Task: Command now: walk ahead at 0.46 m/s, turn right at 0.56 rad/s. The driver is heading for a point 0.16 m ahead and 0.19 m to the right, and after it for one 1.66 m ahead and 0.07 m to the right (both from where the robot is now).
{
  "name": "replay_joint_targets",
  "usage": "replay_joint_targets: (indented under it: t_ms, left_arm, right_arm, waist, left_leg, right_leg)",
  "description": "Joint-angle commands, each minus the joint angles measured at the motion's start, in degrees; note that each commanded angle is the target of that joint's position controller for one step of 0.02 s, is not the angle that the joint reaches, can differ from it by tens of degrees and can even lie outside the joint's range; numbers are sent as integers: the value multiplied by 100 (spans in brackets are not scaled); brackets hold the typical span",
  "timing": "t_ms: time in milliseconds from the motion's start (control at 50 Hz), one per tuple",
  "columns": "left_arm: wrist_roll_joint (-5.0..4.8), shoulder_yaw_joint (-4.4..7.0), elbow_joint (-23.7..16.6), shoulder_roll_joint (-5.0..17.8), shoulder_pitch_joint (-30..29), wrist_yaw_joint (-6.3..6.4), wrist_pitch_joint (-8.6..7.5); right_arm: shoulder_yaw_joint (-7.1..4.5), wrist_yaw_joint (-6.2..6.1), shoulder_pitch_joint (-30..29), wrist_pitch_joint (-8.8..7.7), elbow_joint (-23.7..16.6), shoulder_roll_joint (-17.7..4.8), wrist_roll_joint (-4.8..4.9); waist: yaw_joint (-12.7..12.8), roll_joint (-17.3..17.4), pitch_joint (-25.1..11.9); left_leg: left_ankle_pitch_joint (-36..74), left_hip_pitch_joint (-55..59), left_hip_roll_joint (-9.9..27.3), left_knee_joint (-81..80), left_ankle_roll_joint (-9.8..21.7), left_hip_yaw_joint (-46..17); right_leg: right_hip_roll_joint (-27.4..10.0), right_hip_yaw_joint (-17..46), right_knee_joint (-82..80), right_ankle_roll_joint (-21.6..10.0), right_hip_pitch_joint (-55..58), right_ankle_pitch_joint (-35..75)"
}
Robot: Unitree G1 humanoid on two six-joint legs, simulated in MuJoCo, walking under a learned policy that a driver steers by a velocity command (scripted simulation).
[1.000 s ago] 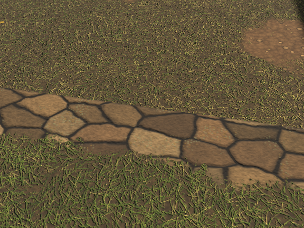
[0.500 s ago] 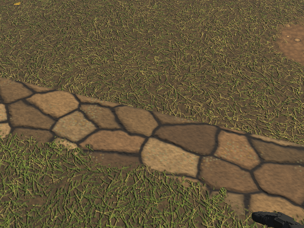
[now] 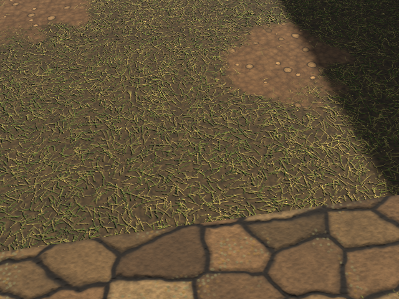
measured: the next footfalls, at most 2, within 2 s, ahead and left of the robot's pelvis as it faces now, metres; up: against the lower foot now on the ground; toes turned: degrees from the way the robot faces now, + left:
right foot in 0.12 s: +0.24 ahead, -0.13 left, +0.00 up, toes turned -9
left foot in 0.60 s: +0.33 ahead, +0.09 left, +0.00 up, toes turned -13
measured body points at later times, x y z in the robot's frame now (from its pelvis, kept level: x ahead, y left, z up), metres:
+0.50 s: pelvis +0.19 -0.05 +0.00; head +0.22 -0.08 +0.45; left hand +0.38 +0.19 -0.10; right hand +0.27 -0.35 -0.12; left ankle +0.30 +0.11 -0.69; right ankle +0.20 -0.12 -0.74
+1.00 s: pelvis +0.25 -0.02 -0.01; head +0.26 -0.03 +0.44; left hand +0.41 +0.20 -0.13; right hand +0.31 -0.30 -0.13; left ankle +0.29 +0.10 -0.74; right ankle +0.20 -0.12 -0.74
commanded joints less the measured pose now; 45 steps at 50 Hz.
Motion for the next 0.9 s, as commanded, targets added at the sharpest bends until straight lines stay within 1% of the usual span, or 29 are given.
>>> replay_joint_targets:
  t_ms: [20,40,60,80,100,120,140,160,180,200,220,240,260,280,340,400,480,540,560,580,600,620,640,660,680,720,740,820,900]
  left_arm:
    - [5,-25,-621,199,-729,-142,-63]
    - [26,8,-695,276,-691,-174,-61]
    - [48,71,-726,402,-485,-192,-58]
    - [33,168,-655,580,29,-201,-66]
    - [17,336,-449,886,907,-170,-87]
    - [40,532,-311,1395,1558,-29,-61]
    - [143,592,-429,2085,1297,57,-36]
    - [193,490,-681,1821,1536,5,-62]
    - [194,394,-720,1481,1316,-27,-88]
    - [67,335,-743,1220,932,-11,-108]
    - [20,277,-832,1010,555,23,-97]
    - [82,223,-908,860,308,55,-83]
    - [163,205,-947,846,227,62,-83]
    - [193,209,-935,881,246,68,-107]
    - [174,206,-845,962,415,143,-132]
    - [151,152,-808,904,391,228,-40]
    - [220,82,-738,850,352,252,35]
    - [230,11,-638,755,405,216,69]
    - [200,-28,-618,691,368,215,82]
    - [155,-72,-583,609,385,218,92]
    - [181,-117,-552,502,580,224,67]
    - [294,-124,-525,468,951,215,22]
    - [264,-121,-492,372,1177,215,4]
    - [268,-126,-493,465,904,216,22]
    - [239,-92,-538,561,617,221,71]
    - [206,-61,-557,616,450,240,197]
    - [207,-67,-550,568,480,236,225]
    - [182,-59,-448,490,529,235,187]
    - [168,-46,-320,448,566,255,178]
  right_arm:
    - [-210,-36,-65,57,-319,-1019,80]
    - [-230,-46,-140,116,-364,-1092,100]
    - [-258,-70,-212,174,-415,-1192,134]
    - [-277,-92,-308,236,-471,-1261,168]
    - [-261,-96,-436,276,-541,-1249,209]
    - [-208,-87,-338,234,-643,-1117,115]
    - [36,-8,248,105,-903,-263,-200]
    - [16,69,138,-62,-908,-645,12]
    - [-47,70,-534,-99,-1102,-807,232]
    - [-27,13,-723,-92,-1141,-745,198]
    - [-63,-64,-732,-28,-1065,-798,78]
    - [-116,-99,-596,79,-1042,-905,53]
    - [-141,-109,-484,184,-1037,-913,47]
    - [-130,-120,-399,256,-1041,-804,31]
    - [-83,-172,-507,346,-1100,-633,-21]
    - [-49,-167,-813,408,-1174,-589,-8]
    - [-29,-119,-1174,445,-1229,-593,43]
    - [-39,-77,-1204,408,-1226,-624,44]
    - [-31,-55,-1124,377,-1201,-585,32]
    - [-9,-24,-1002,331,-1159,-535,-2]
    - [-21,-12,-918,291,-1133,-687,-81]
    - [-92,-31,-861,291,-1161,-1078,-122]
    - [-85,-28,-1036,331,-1098,-1030,-97]
    - [-24,5,-1170,357,-1110,-679,-47]
    - [4,26,-1253,360,-1118,-562,-33]
    - [-10,40,-1196,321,-1102,-661,-31]
    - [-5,33,-1112,295,-1041,-661,-30]
    - [15,-17,-1024,313,-916,-596,5]
    - [22,-38,-1081,364,-819,-580,15]
  waist:
    - [10,294,648]
    - [95,393,558]
    - [247,548,322]
    - [533,655,-19]
    - [996,566,-495]
    - [1242,35,-954]
    - [421,-1498,-1551]
    - [798,-731,-2856]
    - [893,-289,-2270]
    - [711,8,-1516]
    - [517,159,-1065]
    - [301,96,-928]
    - [189,45,-897]
    - [132,9,-913]
    - [154,-121,-966]
    - [250,-298,-946]
    - [415,-453,-695]
    - [447,-534,-589]
    - [360,-506,-586]
    - [228,-410,-562]
    - [275,-204,-640]
    - [558,402,-814]
    - [793,1143,-828]
    - [650,1159,-773]
    - [541,1011,-621]
    - [400,682,-430]
    - [396,581,-430]
    - [326,342,-430]
    - [311,157,-380]
  left_leg:
    - [2215,-42,1764,-243,834,-378]
    - [3264,55,1769,122,760,-272]
    - [4533,129,1757,642,674,-201]
    - [5472,128,1683,1436,566,-150]
    - [5455,-165,1452,2594,352,-52]
    - [3625,-1368,1134,4252,-63,-42]
    - [-2195,-3738,43,6452,-468,-446]
    - [-2528,-3945,-105,7199,-404,-1865]
    - [-1983,-4295,117,7166,-258,-2019]
    - [-1409,-4449,335,6677,-187,-1953]
    - [-1057,-4234,527,6299,-201,-1960]
    - [-873,-3797,648,6072,-185,-1992]
    - [-769,-3475,648,5914,-181,-1969]
    - [-685,-3331,615,5728,-211,-1916]
    - [-246,-3376,542,5010,-307,-1884]
    - [275,-3362,560,4171,-383,-1910]
    - [558,-2887,505,3069,-393,-1885]
    - [215,-2484,373,2426,-320,-1789]
    - [326,-2233,322,1989,-245,-1724]
    - [1034,-1802,302,1218,-136,-1683]
    - [2009,-1286,581,966,-10,-1990]
    - [3291,-740,1142,1238,235,-2413]
    - [3072,-840,1335,1325,636,-2577]
    - [2191,-1247,1231,1165,670,-2594]
    - [1609,-1417,984,1165,480,-2404]
    - [1306,-1515,687,1309,227,-2089]
    - [1316,-1502,623,1371,173,-2012]
    - [1703,-1285,536,1576,160,-1906]
    - [1663,-1230,486,1610,174,-1876]
  right_leg:
    - [96,-307,-509,-111,-175,-298]
    - [275,-498,-619,-175,79,-561]
    - [519,-704,-629,-256,508,-835]
    - [803,-856,-738,-373,1151,-947]
    - [1101,-892,-1260,-556,2335,-354]
    - [689,-65,-1483,-832,3874,1137]
    - [-945,2584,-1163,-1844,5767,3459]
    - [-1487,3915,-1777,-2387,6058,2971]
    - [-1228,3151,-1958,-2096,5647,2875]
    - [-905,2460,-2046,-1781,4813,2409]
    - [-679,2075,-2197,-1573,3979,2135]
    - [-571,1792,-2349,-1503,3299,2144]
    - [-523,1662,-2448,-1476,2883,2238]
    - [-475,1511,-2480,-1490,2687,2517]
    - [-356,1175,-2488,-1423,2651,2820]
    - [-226,1044,-2530,-1225,2740,1977]
    - [-167,1087,-2637,-1093,2584,681]
    - [-213,1258,-2383,-1065,2656,595]
    - [-174,1274,-2207,-983,2673,616]
    - [-51,1241,-2042,-787,2605,472]
    - [162,1216,-1889,-508,2478,101]
    - [588,914,-1500,-263,2177,-740]
    - [935,527,-1453,-61,2044,-1613]
    - [891,436,-1523,50,2363,-1620]
    - [869,444,-1567,49,2420,-1341]
    - [792,592,-1596,-65,2401,-825]
    - [741,652,-1642,-103,2458,-693]
    - [700,701,-1622,-115,2479,-323]
    - [687,709,-1643,-70,2537,-224]
Velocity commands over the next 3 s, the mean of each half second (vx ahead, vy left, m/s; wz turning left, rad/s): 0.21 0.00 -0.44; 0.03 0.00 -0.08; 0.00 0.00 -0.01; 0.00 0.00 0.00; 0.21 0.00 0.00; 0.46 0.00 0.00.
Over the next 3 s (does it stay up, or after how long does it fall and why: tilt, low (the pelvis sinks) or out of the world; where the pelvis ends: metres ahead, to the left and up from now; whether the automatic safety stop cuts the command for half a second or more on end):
stays up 0.53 -0.19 0.01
